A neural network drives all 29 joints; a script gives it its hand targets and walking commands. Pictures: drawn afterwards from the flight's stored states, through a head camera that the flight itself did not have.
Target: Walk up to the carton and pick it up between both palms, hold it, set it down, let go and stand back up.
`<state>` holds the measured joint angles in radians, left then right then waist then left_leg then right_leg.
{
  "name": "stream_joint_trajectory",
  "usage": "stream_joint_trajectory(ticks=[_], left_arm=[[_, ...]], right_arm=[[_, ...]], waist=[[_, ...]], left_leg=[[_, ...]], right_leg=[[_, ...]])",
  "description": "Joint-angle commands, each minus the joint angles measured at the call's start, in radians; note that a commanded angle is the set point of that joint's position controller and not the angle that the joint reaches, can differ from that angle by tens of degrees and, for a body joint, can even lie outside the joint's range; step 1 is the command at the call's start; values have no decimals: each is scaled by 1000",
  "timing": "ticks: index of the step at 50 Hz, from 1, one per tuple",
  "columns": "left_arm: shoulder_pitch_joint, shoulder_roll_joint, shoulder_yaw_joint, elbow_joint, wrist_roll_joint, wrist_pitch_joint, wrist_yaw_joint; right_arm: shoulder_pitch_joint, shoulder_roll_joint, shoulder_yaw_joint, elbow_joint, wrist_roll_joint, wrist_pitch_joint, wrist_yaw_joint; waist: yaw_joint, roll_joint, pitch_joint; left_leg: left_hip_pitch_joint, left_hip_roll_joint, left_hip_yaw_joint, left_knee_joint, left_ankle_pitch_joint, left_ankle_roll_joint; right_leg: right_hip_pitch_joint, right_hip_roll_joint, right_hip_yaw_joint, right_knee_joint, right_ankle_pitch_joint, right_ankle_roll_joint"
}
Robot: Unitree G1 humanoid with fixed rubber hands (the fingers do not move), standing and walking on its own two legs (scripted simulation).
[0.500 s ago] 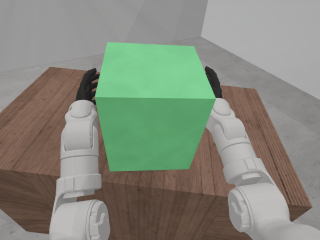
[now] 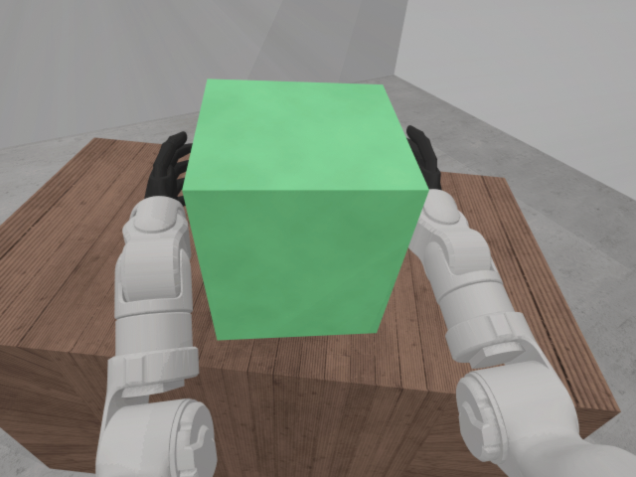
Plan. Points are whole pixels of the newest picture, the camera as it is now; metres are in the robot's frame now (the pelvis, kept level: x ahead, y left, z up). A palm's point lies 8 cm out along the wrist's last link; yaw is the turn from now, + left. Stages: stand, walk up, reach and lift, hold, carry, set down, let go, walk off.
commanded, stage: reach and lift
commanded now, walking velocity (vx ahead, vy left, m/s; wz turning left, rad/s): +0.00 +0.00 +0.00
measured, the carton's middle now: (298, 215) +0.38 +0.00 +0.17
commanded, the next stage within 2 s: hold in 0.12 s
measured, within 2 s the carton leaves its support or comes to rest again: neither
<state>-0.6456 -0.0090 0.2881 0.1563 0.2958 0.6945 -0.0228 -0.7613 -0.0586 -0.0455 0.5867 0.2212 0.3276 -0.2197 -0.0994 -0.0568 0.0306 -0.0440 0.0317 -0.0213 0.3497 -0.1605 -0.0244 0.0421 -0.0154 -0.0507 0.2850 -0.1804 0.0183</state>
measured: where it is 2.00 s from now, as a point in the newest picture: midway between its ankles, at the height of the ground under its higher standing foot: outside the picture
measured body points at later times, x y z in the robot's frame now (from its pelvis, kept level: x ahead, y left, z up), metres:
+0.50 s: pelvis +0.00 -0.01 +0.00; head -0.07 +0.02 +0.44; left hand +0.37 +0.16 +0.23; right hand +0.38 -0.14 +0.24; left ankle +0.03 +0.13 -0.75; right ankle +0.00 -0.13 -0.75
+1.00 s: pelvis +0.00 -0.01 +0.00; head -0.07 +0.02 +0.44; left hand +0.37 +0.16 +0.23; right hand +0.38 -0.15 +0.24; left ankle +0.03 +0.13 -0.75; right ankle +0.00 -0.13 -0.75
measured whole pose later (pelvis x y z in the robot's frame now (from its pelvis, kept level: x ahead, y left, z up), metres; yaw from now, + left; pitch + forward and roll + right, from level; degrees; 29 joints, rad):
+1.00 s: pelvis +0.00 -0.01 +0.00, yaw +0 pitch -8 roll -1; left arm -0.69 0.01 0.32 0.14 0.29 0.80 -0.05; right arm -0.84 -0.07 -0.03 0.58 0.26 0.44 -0.25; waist -0.09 -0.04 -0.01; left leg -0.05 0.04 -0.03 0.35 -0.16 -0.03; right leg 0.04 -0.01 -0.06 0.29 -0.18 0.01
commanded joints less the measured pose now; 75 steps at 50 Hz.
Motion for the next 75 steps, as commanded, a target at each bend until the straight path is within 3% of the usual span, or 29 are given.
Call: stream_joint_trajectory(ticks=[1,6,12,17,20,24,40,52,55,61,65,67,68,69,75], left_arm=[[-720,-537,-479,-108,-152,-52,-124],[-733,-533,-474,-109,-154,-45,-127],[-713,-524,-502,-220,-176,-3,-112],[-711,-500,-465,-179,-145,51,-137],[-753,-511,-471,-167,-150,55,-151],[-790,-518,-478,-163,-168,44,-150],[-811,-506,-429,-116,-160,33,-148],[-807,-512,-452,-142,-171,35,-147],[-785,-508,-448,-151,-154,45,-144],[-790,-520,-495,-213,-185,43,-136],[-800,-525,-458,-146,-161,54,-139],[-797,-528,-470,-140,-166,53,-141],[-797,-525,-454,-127,-165,53,-139],[-807,-530,-465,-140,-174,49,-138],[-816,-535,-479,-169,-194,37,-119]], right_arm=[[-756,566,375,-280,84,-39,104],[-767,571,377,-280,92,-28,100],[-777,573,459,-367,172,4,79],[-753,551,387,-305,143,58,79],[-778,565,351,-292,126,71,85],[-803,580,354,-292,134,82,83],[-835,595,371,-266,154,83,83],[-815,588,366,-276,158,91,79],[-807,587,402,-295,174,103,75],[-784,591,415,-342,190,108,72],[-810,579,380,-297,166,116,83],[-810,580,371,-295,165,111,85],[-831,574,372,-303,162,109,87],[-828,583,373,-295,169,109,88],[-830,595,400,-326,188,108,89]], waist=[[-6,83,-425],[-5,80,-430],[16,89,-485],[2,77,-343],[-8,93,-338],[-15,102,-386],[13,79,-416],[-4,96,-414],[4,83,-409],[-18,100,-454],[-5,102,-373],[-13,105,-381],[8,103,-402],[-5,91,-403],[10,85,-484]], left_leg=[[190,-76,42,-13,277,-21],[186,-78,43,-13,275,-19],[218,-80,41,25,403,-23],[145,-76,60,-35,240,-14],[117,-74,59,-48,191,-18],[132,-79,53,-31,216,-26],[130,-84,50,-28,226,-9],[138,-83,46,-22,244,-22],[107,-88,41,-19,262,-7],[139,-86,31,-6,297,-24],[89,-75,35,-43,168,-14],[92,-75,37,-42,180,-16],[93,-76,36,-38,188,-15],[99,-75,34,-36,199,-17],[133,-76,30,-10,266,-17]], right_leg=[[-5,81,-35,-29,223,43],[2,81,-32,-28,231,45],[34,92,-22,-15,289,44],[-1,81,-21,-44,130,39],[-2,78,-20,-44,107,35],[3,81,-21,-32,157,39],[1,85,-20,-32,157,44],[1,85,-20,-30,172,44],[41,81,-10,-24,228,48],[21,85,-15,-18,232,40],[0,81,-16,-34,113,37],[-9,85,-20,-34,124,33],[-3,86,-19,-33,125,33],[-10,89,-21,-33,126,31],[8,91,-8,-19,200,35]])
